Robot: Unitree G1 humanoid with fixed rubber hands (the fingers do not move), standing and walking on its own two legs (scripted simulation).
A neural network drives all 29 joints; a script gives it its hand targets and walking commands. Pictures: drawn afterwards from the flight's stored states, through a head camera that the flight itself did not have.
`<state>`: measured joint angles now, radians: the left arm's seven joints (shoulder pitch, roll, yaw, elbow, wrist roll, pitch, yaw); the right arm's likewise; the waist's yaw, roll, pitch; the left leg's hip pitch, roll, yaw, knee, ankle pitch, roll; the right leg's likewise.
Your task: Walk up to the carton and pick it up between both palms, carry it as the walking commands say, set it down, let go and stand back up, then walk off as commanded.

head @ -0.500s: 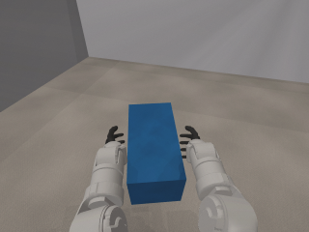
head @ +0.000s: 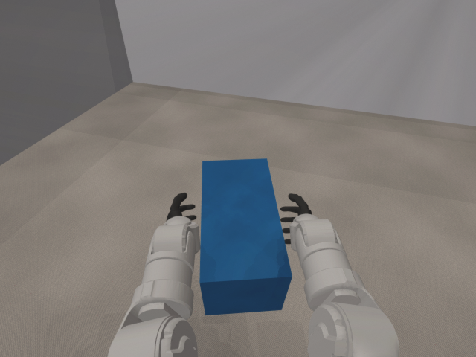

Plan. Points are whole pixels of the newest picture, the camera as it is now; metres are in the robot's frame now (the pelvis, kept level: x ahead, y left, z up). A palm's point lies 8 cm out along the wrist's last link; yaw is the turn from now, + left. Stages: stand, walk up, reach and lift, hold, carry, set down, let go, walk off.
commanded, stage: reach and lift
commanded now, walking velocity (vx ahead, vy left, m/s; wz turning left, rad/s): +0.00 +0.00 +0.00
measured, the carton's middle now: (239, 229) +0.40 +0.01 -0.01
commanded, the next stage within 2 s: hold in 0.62 s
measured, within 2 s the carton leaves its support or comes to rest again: neither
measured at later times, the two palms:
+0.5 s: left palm (177, 231) +0.32 +0.12 +0.08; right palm (306, 232) +0.32 -0.11 +0.07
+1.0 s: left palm (177, 235) +0.30 +0.11 +0.08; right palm (308, 241) +0.31 -0.12 +0.07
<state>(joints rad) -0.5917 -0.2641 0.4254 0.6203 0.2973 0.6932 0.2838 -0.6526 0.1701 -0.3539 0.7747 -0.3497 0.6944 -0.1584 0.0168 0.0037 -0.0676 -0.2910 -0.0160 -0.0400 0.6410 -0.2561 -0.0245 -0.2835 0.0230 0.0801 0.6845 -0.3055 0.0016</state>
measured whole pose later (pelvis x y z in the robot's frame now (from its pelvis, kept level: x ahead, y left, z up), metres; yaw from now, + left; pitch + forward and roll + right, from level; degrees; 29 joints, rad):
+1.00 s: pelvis -0.01 +0.00 +0.00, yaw +0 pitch -7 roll +1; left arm -0.58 -0.27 0.38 0.62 0.30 0.71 0.29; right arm -0.57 0.18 -0.33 0.68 -0.35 0.74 -0.15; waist 0.02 0.01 -0.07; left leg -0.29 -0.02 -0.04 0.64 -0.24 -0.02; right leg -0.28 0.02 0.08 0.68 -0.29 0.00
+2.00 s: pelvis -0.01 +0.00 +0.00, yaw +0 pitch -6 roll +1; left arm -0.58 -0.26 0.35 0.59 0.30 0.72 0.29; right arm -0.55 0.17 -0.25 0.60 -0.30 0.78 -0.18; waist 0.02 0.02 -0.07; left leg -0.30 -0.01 -0.04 0.64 -0.24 -0.02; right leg -0.30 0.02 0.08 0.68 -0.29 0.00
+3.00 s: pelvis -0.15 +0.00 +0.00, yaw +2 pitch +1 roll -1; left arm -0.57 -0.26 0.25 0.09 0.14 1.23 0.40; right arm -0.57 0.22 -0.17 0.10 -0.14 1.30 -0.37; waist 0.01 0.04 0.00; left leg -0.42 0.03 -0.03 0.68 -0.27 -0.02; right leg -0.57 -0.04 -0.05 0.83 -0.40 -0.01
